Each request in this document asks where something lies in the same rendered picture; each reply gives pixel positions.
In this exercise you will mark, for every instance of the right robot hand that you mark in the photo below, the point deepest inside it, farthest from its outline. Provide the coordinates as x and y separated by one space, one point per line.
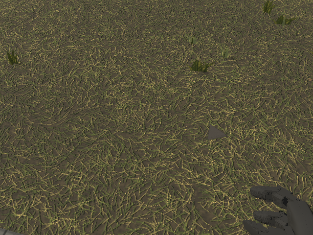
297 221

